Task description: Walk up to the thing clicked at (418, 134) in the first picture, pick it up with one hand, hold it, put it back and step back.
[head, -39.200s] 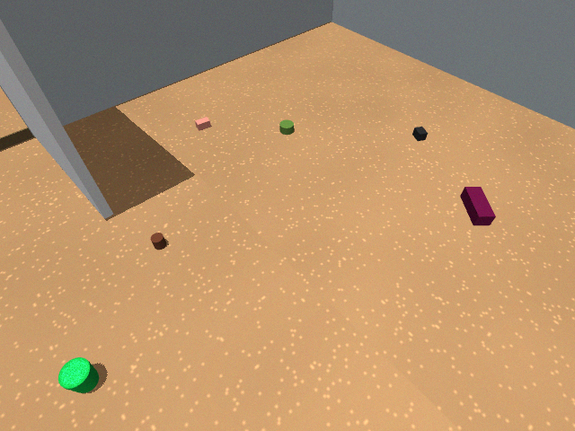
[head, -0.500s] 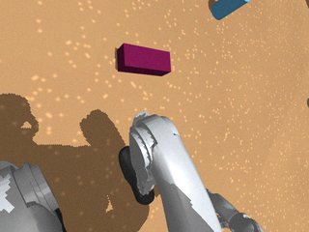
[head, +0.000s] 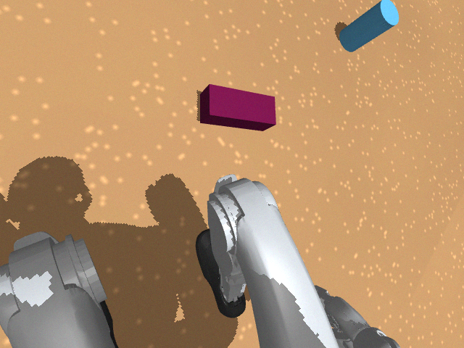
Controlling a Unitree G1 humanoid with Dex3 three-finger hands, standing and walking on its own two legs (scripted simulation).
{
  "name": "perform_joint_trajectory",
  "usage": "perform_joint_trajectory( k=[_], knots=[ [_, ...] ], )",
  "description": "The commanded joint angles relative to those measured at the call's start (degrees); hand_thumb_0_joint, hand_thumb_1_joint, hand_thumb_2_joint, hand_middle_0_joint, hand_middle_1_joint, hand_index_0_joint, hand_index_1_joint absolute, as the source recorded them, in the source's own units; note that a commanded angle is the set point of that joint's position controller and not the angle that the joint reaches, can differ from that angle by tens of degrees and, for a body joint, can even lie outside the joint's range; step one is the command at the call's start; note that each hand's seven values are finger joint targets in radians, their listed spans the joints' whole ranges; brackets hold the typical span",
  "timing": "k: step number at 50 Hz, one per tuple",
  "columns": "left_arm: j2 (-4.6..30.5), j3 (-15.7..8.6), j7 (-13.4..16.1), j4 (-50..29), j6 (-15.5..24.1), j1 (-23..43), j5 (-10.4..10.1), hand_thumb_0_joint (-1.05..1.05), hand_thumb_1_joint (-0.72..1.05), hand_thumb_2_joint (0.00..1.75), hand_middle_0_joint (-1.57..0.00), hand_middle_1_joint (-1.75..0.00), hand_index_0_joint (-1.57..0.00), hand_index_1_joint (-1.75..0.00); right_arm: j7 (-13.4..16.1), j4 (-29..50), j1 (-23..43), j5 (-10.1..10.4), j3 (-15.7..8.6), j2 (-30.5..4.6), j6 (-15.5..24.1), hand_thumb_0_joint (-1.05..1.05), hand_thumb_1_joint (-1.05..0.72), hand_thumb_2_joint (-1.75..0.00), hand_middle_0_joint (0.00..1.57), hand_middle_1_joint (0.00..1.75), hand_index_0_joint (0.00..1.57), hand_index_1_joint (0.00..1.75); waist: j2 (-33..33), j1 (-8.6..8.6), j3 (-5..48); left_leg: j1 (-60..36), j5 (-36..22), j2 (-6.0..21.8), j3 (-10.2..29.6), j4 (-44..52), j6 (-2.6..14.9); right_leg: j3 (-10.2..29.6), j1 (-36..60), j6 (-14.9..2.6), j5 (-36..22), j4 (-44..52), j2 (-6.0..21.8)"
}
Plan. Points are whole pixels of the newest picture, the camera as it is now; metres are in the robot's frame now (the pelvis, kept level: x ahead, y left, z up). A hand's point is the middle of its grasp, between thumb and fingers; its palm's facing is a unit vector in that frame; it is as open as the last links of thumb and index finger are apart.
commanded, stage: settle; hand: left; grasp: from above
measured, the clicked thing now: out of the picture +0.49 +0.34 -0.23
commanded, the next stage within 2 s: lift in 0.40 s
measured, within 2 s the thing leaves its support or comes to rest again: neither
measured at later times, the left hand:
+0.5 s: hand out of the picture +0.47 +0.34 -0.12, palm faces -0.45 -0.05 -0.89, open 7.5 cm
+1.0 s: hand out of the picture +0.41 +0.34 -0.02, palm faces -0.48 -0.11 -0.87, open 7.5 cm
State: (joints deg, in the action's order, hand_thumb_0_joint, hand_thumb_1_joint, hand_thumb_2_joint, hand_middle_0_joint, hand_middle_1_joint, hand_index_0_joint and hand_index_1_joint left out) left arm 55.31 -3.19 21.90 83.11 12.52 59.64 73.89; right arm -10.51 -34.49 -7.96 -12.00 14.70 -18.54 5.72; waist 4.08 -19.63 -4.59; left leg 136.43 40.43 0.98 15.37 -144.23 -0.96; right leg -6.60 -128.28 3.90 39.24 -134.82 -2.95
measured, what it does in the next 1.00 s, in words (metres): rises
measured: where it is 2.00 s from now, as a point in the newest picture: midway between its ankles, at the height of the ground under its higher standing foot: (169, 317)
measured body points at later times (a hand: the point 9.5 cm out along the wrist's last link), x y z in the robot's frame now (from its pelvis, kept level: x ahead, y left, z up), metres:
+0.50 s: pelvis -0.01 -0.01 +0.02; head +0.22 +0.10 +0.38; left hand +0.49 +0.34 -0.07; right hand +0.07 -0.28 -0.07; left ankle +0.06 +0.13 -0.28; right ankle +0.11 -0.14 -0.28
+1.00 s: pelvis -0.01 -0.01 +0.08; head +0.19 +0.08 +0.47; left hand +0.43 +0.35 +0.03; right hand +0.10 -0.27 -0.03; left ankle +0.06 +0.13 -0.28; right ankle +0.11 -0.14 -0.28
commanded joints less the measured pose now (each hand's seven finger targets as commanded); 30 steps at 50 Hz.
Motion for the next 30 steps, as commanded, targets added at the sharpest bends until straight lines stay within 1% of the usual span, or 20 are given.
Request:
perform_joint_trajectory(
  k=[1, 3, 4, 5, 6, 7, 9, 10, 13, 16, 18, 19, 21, 23, 24, 25, 26, 27, 28, 30],
  knots=[
    [12.3, -1.3, -1.6, -12.6, -1.2, 18.0, -2.3, 0.0, 0.98, 0.27, -1.3, -0.21, -1.33, -0.19, 0.9, 0.4, -11.3, 1.4, -7.7, -17.9, -1.7, 0.0, -0.91, -0.9, 0.2, 0.3, 0.2, 0.3, -29.9, -0.6, 40.1, -31.3, -14.4, 1.0, -7.9, 15.8, 0.96, -7.0, 17.9, -5.9, -16.0, 11.7, -1.4],
    [9.2, -0.2, -4.1, -11.5, -1.4, 16.6, -3.0, 0.0, 0.99, 0.26, -1.31, -0.22, -1.33, -0.19, 1.1, 0.6, -11.8, 2.0, -8.4, -17.8, -2.2, 0.0, -0.91, -0.9, 0.2, 0.3, 0.2, 0.3, -27.9, -1.15, 37.5, -30.7, -13.1, 0.7, -7.6, 16.3, 0.81, -6.8, 16.0, -6.23, -14.4, 12.2, -1.0],
    [9.7, -0.1, -5.2, -14.3, -0.8, 17.9, -3.1, 0.0, 0.98, 0.27, -1.3, -0.22, -1.33, -0.2, 1.4, 0.7, -11.9, 2.3, -8.7, -17.7, -2.8, 0.0, -0.91, -0.9, 0.2, 0.3, 0.2, 0.3, -28.2, -0.47, 38.8, -30.7, -13.1, 0.7, -7.8, 16.4, 0.9, -6.6, 16.5, -6.21, -14.4, 12.5, -1.1],
    [10.4, -1.2, -6.1, -12.7, -1.0, 16.0, -3.0, 0.0, 0.99, 0.28, -1.31, -0.22, -1.34, -0.2, 1.7, 0.8, -12.5, 2.4, -9.1, -17.9, -3.4, 0.0, -0.91, -0.9, 0.2, 0.3, 0.2, 0.3, -27.2, -0.3, 40.0, -31.1, -12.7, 0.5, -7.7, 16.9, 0.91, -6.4, 17.3, -6.13, -13.8, 12.6, -0.9],
    [8.6, 0.5, -7.3, -15.9, -0.6, 17.7, -3.3, 0.0, 0.98, 0.28, -1.31, -0.22, -1.33, -0.2, 1.8, 0.9, -12.5, 2.8, -9.3, -16.9, -3.9, 0.0, -0.91, -0.9, 0.2, 0.3, 0.2, 0.3, -27.0, -0.05, 40.9, -31.3, -13.0, 0.6, -8.0, 16.9, 0.98, -6.1, 17.6, -6.1, -14.1, 12.7, -0.9],
    [8.5, 0.6, -8.2, -17.6, -0.1, 18.6, -3.5, 0.0, 0.98, 0.28, -1.31, -0.23, -1.33, -0.21, 2.0, 1.0, -12.4, 3.0, -9.5, -16.7, -4.4, 0.0, -0.91, -0.9, 0.2, 0.3, 0.2, 0.3, -27.7, 0.23, 42.1, -31.7, -13.5, 0.5, -8.4, 17.2, 0.99, -5.8, 18.4, -6.03, -14.5, 12.9, -0.8],
    [7.8, 0.9, -9.4, -16.5, 0.2, 17.3, -3.9, 0.0, 0.99, 0.28, -1.31, -0.24, -1.34, -0.21, 2.5, 1.1, -12.6, 3.2, -10.0, -16.4, -5.2, 0.0, -0.92, -0.9, 0.2, 0.3, 0.2, 0.3, -24.3, 0.35, 41.0, -29.9, -12.7, 0.3, -8.9, 16.8, 1.39, -5.4, 19.0, -5.99, -13.7, 14.0, -0.9],
    [8.4, 0.7, -9.8, -18.6, 0.8, 18.9, -4.2, 0.0, 0.97, 0.31, -1.31, -0.24, -1.33, -0.22, 2.7, 0.7, -13.0, 3.3, -10.0, -16.3, -5.6, 0.0, -0.92, -0.91, 0.2, 0.3, 0.2, 0.3, -24.8, 0.46, 42.0, -29.6, -12.6, 0.2, -9.3, 16.8, 1.46, -5.0, 20.0, -5.84, -13.7, 14.2, -0.8],
    [8.3, 0.5, -10.6, -17.9, 1.5, 18.3, -4.2, 0.0, 0.96, 0.31, -1.28, -0.27, -1.31, -0.24, 3.8, 0.7, -13.2, 3.5, -10.5, -16.5, -6.5, 0.0, -0.91, -0.9, 0.2, 0.3, 0.2, 0.3, -23.5, 0.68, 40.1, -30.1, -11.9, -0.2, -9.2, 17.1, 1.32, -5.2, 17.7, -6.3, -12.3, 14.9, -0.5],
    [8.6, 0.5, -10.9, -20.4, 2.4, 20.6, -3.8, 0.0, 0.94, 0.31, -1.26, -0.27, -1.29, -0.24, 4.4, 0.9, -13.1, 3.7, -10.4, -15.7, -7.4, 0.0, -0.91, -0.9, 0.2, 0.3, 0.2, 0.3, -25.2, 0.98, 42.0, -31.5, -11.6, -0.3, -9.4, 18.3, 1.32, -5.0, 17.7, -6.29, -12.0, 15.0, -0.3],
    [9.9, -0.4, -10.6, -19.8, 2.4, 20.0, -3.7, 0.0, 0.93, 0.3, -1.24, -0.27, -1.27, -0.24, 4.7, 0.9, -12.7, 4.0, -10.4, -15.5, -7.9, 0.0, -0.91, -0.9, 0.2, 0.3, 0.2, 0.3, -26.4, 2.47, 42.9, -32.2, -11.5, -0.5, -9.8, 19.5, 1.15, -4.6, 17.5, -6.52, -11.6, 14.9, -0.1],
    [8.3, 0.3, -10.6, -19.5, 2.4, 20.1, -3.9, 0.0, 0.93, 0.3, -1.23, -0.29, -1.27, -0.26, 4.8, 1.0, -13.1, 3.8, -10.6, -15.3, -8.0, 0.0, -0.91, -0.9, 0.2, 0.3, 0.2, 0.3, -25.6, 1.57, 42.5, -32.5, -11.5, -0.4, -9.9, 19.3, 1.25, -4.6, 17.5, -6.39, -11.8, 15.3, -0.1],
    [9.3, 0.0, -10.4, -20.1, 2.3, 20.8, -3.2, 0.0, 0.91, 0.32, -1.22, -0.3, -1.25, -0.27, 5.1, 0.6, -13.1, 4.1, -10.6, -15.2, -8.4, 0.0, -0.91, -0.9, 0.2, 0.3, 0.2, 0.3, -26.2, 2.17, 44.5, -33.8, -12.9, -0.5, -10.3, 19.7, 1.37, -4.3, 18.2, -6.27, -13.3, 15.4, -0.1],
    [9.0, 0.2, -10.2, -20.4, 2.0, 22.2, -3.6, 0.0, 0.9, 0.35, -1.22, -0.3, -1.24, -0.27, 5.3, 0.4, -13.2, 4.1, -10.6, -14.7, -8.8, 0.0, -0.91, -0.9, 0.2, 0.3, 0.2, 0.3, -26.3, 1.93, 46.0, -34.0, -13.3, -0.4, -10.5, 19.7, 1.57, -3.9, 18.7, -6.17, -13.8, 15.4, -0.2],
    [9.2, -0.1, -10.0, -18.7, 1.6, 21.1, -3.5, 0.0, 0.9, 0.29, -1.23, -0.34, -1.27, -0.3, 5.4, 0.4, -13.1, 4.2, -10.7, -15.0, -8.9, 0.0, -0.93, -0.91, 0.2, 0.3, 0.2, 0.3, -25.5, 2.21, 44.8, -33.4, -12.8, -0.6, -10.4, 20.1, 1.6, -4.1, 17.7, -6.38, -13.2, 15.7, -0.1],
    [7.9, 0.6, -10.0, -17.6, 1.4, 20.6, -3.7, 0.0, 0.82, 0.3, -1.15, -0.26, -1.19, -0.22, 5.5, 0.3, -13.2, 4.1, -10.6, -14.9, -9.0, 0.0, -0.89, -0.9, 0.2, 0.3, 0.2, 0.3, -25.4, 1.74, 43.0, -32.5, -12.3, -0.6, -10.5, 20.2, 1.6, -4.1, 17.6, -6.43, -12.7, 15.9, 0.0],
    [8.3, 0.4, -10.2, -19.6, 1.3, 21.1, -4.0, 0.0, 0.84, 0.23, -1.17, -0.31, -1.22, -0.27, 5.5, 0.4, -13.3, 4.3, -10.5, -14.1, -9.0, 0.0, -0.93, -0.91, 0.2, 0.3, 0.2, 0.3, -25.2, 2.37, 45.0, -32.9, -11.9, -0.5, -10.9, 20.7, 1.88, -3.7, 19.3, -6.1, -12.8, 16.3, -0.2],
    [8.3, 0.4, -10.7, -18.3, 0.8, 20.2, -4.0, 0.0, 0.77, 0.26, -1.11, -0.23, -1.14, -0.19, 5.7, 0.5, -13.4, 4.5, -11.1, -14.8, -9.1, 0.0, -0.9, -0.9, 0.2, 0.3, 0.2, 0.3, -24.5, 2.44, 43.8, -32.6, -11.2, -0.8, -10.9, 21.0, 1.84, -3.8, 18.0, -6.43, -11.8, 16.9, 0.0],
    [8.6, 0.1, -11.1, -19.7, 0.7, 20.6, -4.3, 0.0, 0.82, 0.19, -1.16, -0.29, -1.2, -0.24, 5.8, 0.6, -13.6, 4.5, -11.2, -14.4, -9.1, 0.0, -0.93, -0.91, 0.2, 0.3, 0.2, 0.3, -25.1, 2.86, 44.0, -32.7, -10.7, -0.7, -11.2, 21.6, 1.84, -3.5, 18.6, -6.37, -11.2, 17.2, 0.0],
    [7.3, 0.5, -12.5, -20.5, 0.1, 19.6, -5.3, 0.0, 0.81, 0.25, -1.13, -0.31, -1.17, -0.27, 5.8, 0.7, -13.8, 4.8, -11.7, -14.2, -9.3, 0.0, -0.92, -0.91, 0.2, 0.3, 0.2, 0.3, -25.3, 3.06, 45.0, -33.7, -10.4, -0.8, -11.4, 22.5, 1.92, -3.3, 19.4, -6.29, -11.0, 18.0, 0.2]
  ],
)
